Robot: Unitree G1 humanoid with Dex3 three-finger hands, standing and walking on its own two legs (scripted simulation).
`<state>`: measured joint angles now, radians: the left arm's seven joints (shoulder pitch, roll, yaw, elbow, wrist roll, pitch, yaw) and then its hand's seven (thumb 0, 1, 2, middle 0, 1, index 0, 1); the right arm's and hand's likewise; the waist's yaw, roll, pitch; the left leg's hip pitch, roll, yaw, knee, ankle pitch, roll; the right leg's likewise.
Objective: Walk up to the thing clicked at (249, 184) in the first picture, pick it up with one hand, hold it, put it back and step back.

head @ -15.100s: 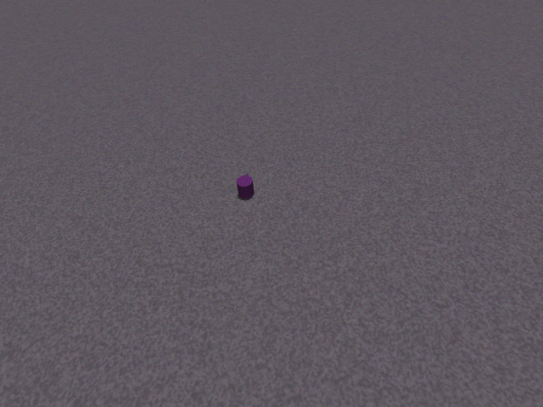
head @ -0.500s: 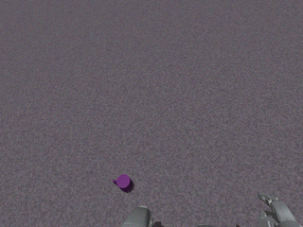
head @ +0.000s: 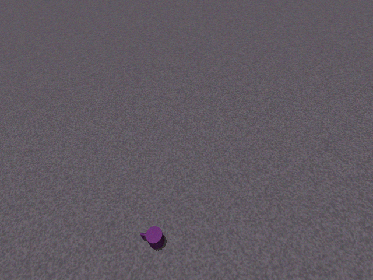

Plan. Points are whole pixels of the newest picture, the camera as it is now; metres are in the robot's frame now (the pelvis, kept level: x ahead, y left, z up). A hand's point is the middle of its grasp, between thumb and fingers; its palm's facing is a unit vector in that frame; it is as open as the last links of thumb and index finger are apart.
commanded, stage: walk up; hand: left
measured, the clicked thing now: (152, 237) +0.46 +0.25 -0.71
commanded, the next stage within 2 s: stand in 0.98 s
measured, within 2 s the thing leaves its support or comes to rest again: neither
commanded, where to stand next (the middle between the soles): +0.07 -0.02 m, yaw +0 degrees
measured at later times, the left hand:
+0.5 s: hand out of the picture +0.10 +0.25 -0.12, palm faces -0.01 -0.93 -0.38, open 7.4 cm
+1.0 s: hand out of the picture +0.11 +0.25 -0.13, palm faces -0.02 -0.94 -0.35, open 7.4 cm
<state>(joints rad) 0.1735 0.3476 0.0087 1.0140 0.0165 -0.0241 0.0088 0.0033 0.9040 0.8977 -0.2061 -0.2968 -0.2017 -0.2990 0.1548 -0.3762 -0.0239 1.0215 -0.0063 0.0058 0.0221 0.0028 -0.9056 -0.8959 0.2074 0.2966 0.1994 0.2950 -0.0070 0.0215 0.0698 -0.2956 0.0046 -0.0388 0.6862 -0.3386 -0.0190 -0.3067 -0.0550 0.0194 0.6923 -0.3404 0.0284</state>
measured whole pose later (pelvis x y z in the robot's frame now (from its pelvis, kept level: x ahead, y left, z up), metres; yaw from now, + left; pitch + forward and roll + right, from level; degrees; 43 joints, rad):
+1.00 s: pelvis +0.02 +0.00 +0.03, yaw +0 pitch -2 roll +0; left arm 0.07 0.34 0.01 1.15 0.01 -0.02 0.00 0.00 0.91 0.90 -0.20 -0.30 -0.20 -0.30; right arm 0.09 -0.35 -0.01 1.15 -0.01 0.01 0.02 0.00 -0.91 -0.90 0.21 0.30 0.20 0.29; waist -0.01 0.01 0.05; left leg -0.13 0.02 -0.03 0.36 -0.20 -0.03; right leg -0.14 -0.04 0.02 0.36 -0.18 0.04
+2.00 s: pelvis +0.01 -0.02 +0.03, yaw -1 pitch -2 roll +0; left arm 0.11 0.35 0.00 1.12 0.01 -0.01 -0.01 0.00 0.91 0.90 -0.20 -0.30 -0.20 -0.30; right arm 0.11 -0.36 0.00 1.14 -0.01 0.00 0.02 0.00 -0.91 -0.90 0.21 0.30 0.20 0.29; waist -0.01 0.01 0.06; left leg -0.12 0.04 -0.03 0.33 -0.17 -0.05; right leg -0.15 -0.02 0.02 0.37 -0.18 0.02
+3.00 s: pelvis +0.02 -0.02 +0.03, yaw -1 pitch -2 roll +0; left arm 0.12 0.36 0.00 1.12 0.01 -0.01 -0.01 0.00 0.91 0.90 -0.20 -0.30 -0.20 -0.30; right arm 0.11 -0.36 0.00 1.12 -0.01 0.00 0.01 0.00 -0.91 -0.90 0.21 0.30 0.20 0.29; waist 0.00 0.01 0.06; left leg -0.11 0.04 -0.03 0.33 -0.19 -0.05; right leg -0.14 -0.02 0.02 0.36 -0.19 0.03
